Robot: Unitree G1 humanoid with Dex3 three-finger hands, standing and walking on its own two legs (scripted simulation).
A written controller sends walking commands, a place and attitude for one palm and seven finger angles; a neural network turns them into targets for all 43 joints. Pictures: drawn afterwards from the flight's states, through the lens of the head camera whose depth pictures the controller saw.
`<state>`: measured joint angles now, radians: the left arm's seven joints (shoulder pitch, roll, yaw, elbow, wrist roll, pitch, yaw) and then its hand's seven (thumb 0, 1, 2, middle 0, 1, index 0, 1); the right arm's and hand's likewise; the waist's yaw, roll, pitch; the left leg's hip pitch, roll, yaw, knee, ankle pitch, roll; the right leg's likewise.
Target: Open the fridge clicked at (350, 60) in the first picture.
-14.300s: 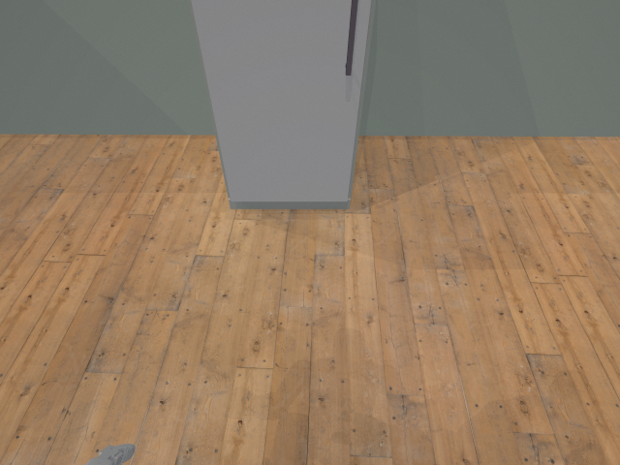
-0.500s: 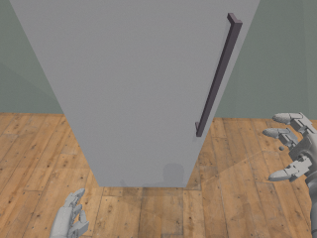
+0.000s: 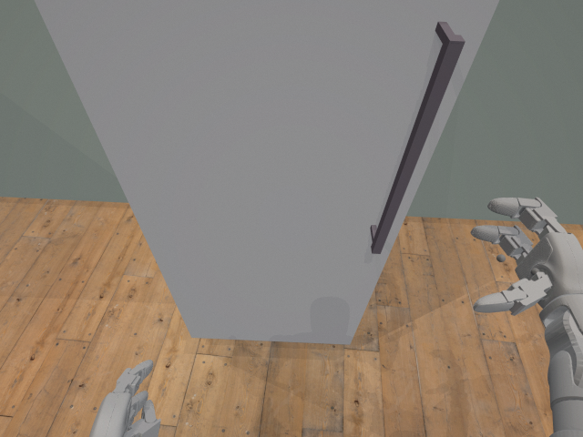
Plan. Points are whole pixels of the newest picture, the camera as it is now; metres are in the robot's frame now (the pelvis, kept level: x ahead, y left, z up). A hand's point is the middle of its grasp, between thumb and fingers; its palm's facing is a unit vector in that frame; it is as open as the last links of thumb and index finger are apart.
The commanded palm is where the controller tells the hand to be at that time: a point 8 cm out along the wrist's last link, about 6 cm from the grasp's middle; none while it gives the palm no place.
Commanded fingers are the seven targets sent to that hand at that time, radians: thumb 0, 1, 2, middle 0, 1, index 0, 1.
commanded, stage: move the hooked fingers beside the handle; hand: right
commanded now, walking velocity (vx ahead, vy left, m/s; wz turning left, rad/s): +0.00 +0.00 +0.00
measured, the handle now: (401, 165) +0.48 -0.12 +0.13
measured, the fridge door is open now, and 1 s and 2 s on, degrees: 0 0 0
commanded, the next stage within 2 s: none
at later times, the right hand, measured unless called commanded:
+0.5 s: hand (466, 224) +0.38 -0.20 +0.12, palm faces -0.02 +1.00 +0.00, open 14.0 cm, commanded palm +0.36 -0.25 +0.11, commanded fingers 0.00 0.50 -0.30 0.30 1.20 0.30 1.20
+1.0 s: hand (450, 211) +0.41 -0.19 +0.11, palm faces -0.02 +1.00 -0.01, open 14.0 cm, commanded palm +0.38 -0.24 +0.11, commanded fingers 0.00 0.50 -0.30 0.30 1.20 0.30 1.20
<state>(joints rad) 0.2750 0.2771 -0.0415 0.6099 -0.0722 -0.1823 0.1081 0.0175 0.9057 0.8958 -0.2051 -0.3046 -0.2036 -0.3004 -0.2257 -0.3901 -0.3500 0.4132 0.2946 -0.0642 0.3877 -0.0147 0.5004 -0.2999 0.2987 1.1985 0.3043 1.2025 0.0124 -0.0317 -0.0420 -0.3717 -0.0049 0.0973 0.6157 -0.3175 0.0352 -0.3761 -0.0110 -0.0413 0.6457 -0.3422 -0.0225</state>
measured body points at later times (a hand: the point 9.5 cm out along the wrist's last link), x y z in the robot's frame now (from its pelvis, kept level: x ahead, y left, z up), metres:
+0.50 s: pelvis +0.00 -0.01 +0.00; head +0.03 -0.01 +0.45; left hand +0.12 +0.24 -0.10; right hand +0.38 -0.26 +0.12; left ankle +0.00 +0.09 -0.72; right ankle -0.01 -0.10 -0.73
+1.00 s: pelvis +0.00 +0.00 +0.00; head +0.04 +0.00 +0.45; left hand +0.08 +0.26 -0.11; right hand +0.41 -0.24 +0.11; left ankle +0.00 +0.10 -0.73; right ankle -0.01 -0.10 -0.73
